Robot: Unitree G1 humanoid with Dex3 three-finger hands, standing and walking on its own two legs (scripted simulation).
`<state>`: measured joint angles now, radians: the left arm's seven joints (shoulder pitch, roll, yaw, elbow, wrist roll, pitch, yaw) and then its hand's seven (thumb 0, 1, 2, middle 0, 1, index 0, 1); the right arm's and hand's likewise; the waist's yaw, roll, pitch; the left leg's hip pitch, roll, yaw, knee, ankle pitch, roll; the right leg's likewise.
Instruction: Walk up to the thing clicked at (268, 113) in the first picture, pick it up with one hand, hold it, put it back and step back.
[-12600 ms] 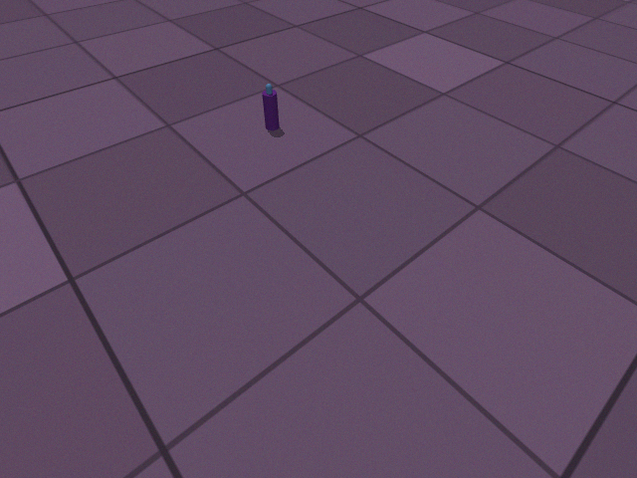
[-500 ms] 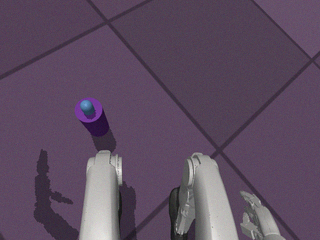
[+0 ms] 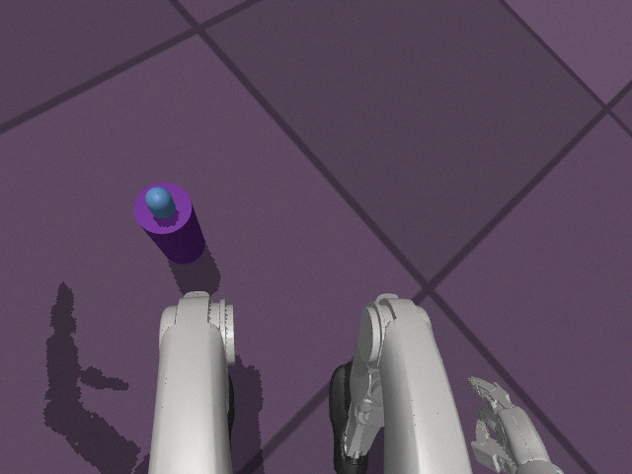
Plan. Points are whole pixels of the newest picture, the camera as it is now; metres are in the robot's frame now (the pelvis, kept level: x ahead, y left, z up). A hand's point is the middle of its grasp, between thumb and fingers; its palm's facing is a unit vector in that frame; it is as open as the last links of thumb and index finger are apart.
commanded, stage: go down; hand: left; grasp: from the side
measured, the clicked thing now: (172, 224) +0.46 +0.23 -0.26
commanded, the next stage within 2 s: none
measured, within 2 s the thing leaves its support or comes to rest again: neither
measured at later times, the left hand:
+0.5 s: hand out of the picture +0.39 +0.44 +0.01, palm faces +0.17 -0.98 -0.07, open 17.1 cm
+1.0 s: hand out of the picture +0.39 +0.44 +0.02, palm faces +0.15 -0.99 -0.05, open 17.1 cm
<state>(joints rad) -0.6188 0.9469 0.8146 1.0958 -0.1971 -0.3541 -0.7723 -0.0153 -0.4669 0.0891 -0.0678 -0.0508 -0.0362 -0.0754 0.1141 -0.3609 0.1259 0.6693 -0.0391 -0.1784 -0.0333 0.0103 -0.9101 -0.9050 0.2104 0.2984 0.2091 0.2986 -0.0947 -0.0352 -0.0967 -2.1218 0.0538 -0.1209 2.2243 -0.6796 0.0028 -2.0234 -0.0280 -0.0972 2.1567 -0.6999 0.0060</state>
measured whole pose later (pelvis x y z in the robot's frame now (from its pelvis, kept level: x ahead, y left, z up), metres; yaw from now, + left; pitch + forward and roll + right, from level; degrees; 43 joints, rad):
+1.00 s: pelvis +0.00 +0.00 -0.02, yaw -1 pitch +31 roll -9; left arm -0.65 1.02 0.85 1.11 -0.24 -0.37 -0.83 -0.01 -0.45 0.07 -0.08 -0.04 -0.04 -0.06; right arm 0.11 -0.37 0.17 0.65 -0.04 -0.18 -0.03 0.01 -0.90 -0.90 0.21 0.30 0.21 0.30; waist -0.12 -0.04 -0.07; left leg -2.16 0.05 -0.15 2.28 -0.68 0.01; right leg -2.05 -0.02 -0.12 2.19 -0.69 0.01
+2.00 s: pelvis +0.00 +0.00 -0.01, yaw -1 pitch +31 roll -9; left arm -0.64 0.99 0.84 1.06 -0.27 -0.36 -0.84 -0.01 -0.45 0.07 -0.08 -0.04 -0.04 -0.06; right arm 0.11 -0.37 0.17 0.66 -0.03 -0.18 -0.04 0.01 -0.90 -0.90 0.21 0.30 0.21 0.30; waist -0.11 -0.04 -0.08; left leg -2.16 0.05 -0.15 2.28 -0.68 0.01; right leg -2.04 -0.02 -0.11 2.19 -0.69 0.01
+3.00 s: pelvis +0.00 +0.00 -0.01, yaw -1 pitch +31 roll -9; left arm -0.64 0.95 0.84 1.05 -0.27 -0.37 -0.82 -0.02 -0.53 0.05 -0.07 -0.04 -0.05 -0.05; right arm 0.10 -0.37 0.16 0.66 -0.04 -0.18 -0.04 0.01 -0.90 -0.90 0.21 0.30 0.21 0.30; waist -0.11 -0.04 -0.08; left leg -2.15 0.05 -0.14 2.27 -0.68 0.00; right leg -2.05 -0.02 -0.11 2.19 -0.70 0.01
